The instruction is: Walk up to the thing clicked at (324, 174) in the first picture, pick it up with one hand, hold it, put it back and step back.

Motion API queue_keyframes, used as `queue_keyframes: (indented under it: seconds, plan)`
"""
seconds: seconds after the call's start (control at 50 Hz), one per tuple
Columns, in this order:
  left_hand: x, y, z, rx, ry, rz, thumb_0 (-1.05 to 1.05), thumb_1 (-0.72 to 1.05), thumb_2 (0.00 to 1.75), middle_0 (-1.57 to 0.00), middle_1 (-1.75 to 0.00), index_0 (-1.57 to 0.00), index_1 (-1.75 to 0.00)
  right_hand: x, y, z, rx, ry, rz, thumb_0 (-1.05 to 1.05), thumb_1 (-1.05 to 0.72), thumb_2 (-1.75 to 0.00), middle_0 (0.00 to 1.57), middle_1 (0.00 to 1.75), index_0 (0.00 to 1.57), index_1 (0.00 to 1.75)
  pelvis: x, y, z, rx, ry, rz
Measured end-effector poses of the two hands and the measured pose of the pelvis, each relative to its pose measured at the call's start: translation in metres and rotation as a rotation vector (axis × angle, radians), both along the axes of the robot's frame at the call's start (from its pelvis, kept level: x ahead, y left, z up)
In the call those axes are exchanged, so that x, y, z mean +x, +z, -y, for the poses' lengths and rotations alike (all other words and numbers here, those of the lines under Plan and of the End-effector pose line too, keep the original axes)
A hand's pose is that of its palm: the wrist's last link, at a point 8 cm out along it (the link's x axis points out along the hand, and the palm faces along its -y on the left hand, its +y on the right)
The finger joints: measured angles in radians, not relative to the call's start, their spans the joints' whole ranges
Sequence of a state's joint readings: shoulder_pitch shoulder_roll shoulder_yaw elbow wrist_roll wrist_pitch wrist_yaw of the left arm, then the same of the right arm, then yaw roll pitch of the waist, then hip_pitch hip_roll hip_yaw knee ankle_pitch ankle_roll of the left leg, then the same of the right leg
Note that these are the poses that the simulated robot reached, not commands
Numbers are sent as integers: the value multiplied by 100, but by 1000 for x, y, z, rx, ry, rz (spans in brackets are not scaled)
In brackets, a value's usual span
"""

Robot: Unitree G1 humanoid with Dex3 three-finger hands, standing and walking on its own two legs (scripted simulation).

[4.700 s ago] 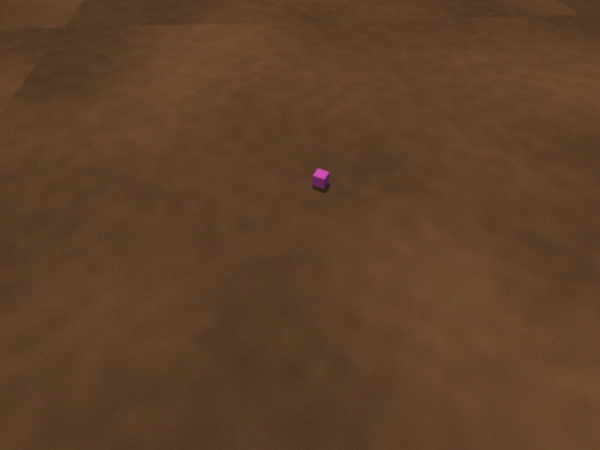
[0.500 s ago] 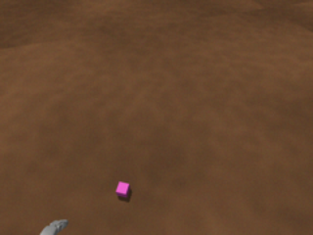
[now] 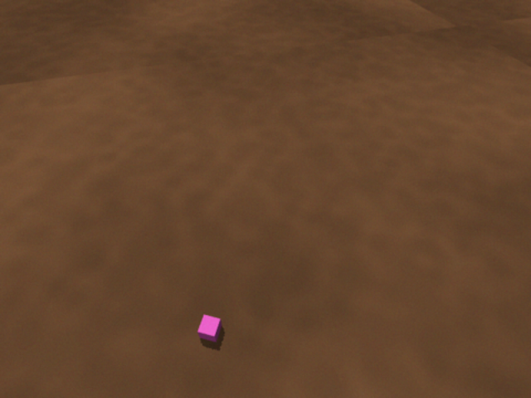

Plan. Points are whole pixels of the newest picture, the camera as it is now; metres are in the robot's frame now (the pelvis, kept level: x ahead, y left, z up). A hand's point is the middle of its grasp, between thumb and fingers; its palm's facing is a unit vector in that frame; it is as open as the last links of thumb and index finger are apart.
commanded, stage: walk up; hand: left
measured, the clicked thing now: (210, 328) +0.47 +0.21 -0.75
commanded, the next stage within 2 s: stand in 0.30 s
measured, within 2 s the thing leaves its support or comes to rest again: neither
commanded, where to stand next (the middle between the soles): +0.06 -0.01 m, yaw -1 degrees
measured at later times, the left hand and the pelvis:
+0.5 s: hand out of the picture +0.09 +0.25 -0.16, palm faces -0.01 -0.94 -0.33, open 7.4 cm; pelvis +0.01 +0.00 +0.00, yaw +1 degrees
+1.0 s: hand out of the picture +0.09 +0.25 -0.15, palm faces -0.01 -0.94 -0.34, open 7.4 cm; pelvis +0.02 +0.00 +0.00, yaw +1 degrees
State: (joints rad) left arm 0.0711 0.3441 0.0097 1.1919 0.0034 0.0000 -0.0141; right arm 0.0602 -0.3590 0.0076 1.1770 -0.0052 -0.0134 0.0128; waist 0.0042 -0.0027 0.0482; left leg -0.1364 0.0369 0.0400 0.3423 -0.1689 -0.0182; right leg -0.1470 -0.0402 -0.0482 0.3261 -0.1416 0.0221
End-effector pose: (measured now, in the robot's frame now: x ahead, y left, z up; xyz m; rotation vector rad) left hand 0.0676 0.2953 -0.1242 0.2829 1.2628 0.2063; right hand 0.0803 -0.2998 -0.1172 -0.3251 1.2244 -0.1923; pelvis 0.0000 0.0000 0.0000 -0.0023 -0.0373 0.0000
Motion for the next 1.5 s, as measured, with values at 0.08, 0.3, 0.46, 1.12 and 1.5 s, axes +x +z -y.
queue_keyframes:
  seconds: [0.08, 0.3, 0.46, 1.12, 1.5]
  plan:
    - [-3, 0, -1, -1, 9, -7, 1, 90, 90, -21, -30, -20, -30, 4, -1, -5, 7, 7, -2, 0, -90, -89, 21, 30, 21, 30, 2, 0, -1, 0, 3, -2]
    - [3, 1, -3, 2, 10, 6, 1, 90, 90, -21, -30, -20, -30, 12, -1, -11, 15, 5, 10, 0, -90, -89, 21, 30, 21, 30, 7, 1, -4, 2, 8, -2]
    - [13, 3, -3, 9, -12, 27, 1, 90, 90, -21, -30, -20, -30, 12, -1, -9, 11, 6, 11, 0, -90, -89, 21, 30, 21, 30, 10, 1, -4, 4, 11, -4]
    - [19, 7, 4, 21, -19, 30, 1, 90, 90, -21, -30, -20, -30, 12, -2, 2, 7, 6, -5, 0, -90, -89, 21, 30, 21, 30, 18, 1, 5, 4, 12, 2]
    - [18, 7, 5, 25, -23, 37, 1, 90, 90, -21, -30, -20, -30, 10, -1, 5, 5, 5, -1, 0, -90, -89, 21, 30, 21, 30, 18, 1, 7, 3, 11, 4]
